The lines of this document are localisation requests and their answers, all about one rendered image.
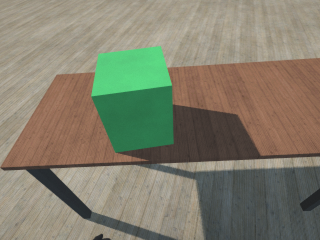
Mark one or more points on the table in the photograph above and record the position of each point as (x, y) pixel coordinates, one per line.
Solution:
(221, 112)

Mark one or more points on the carton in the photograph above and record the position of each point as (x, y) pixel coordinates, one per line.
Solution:
(132, 92)

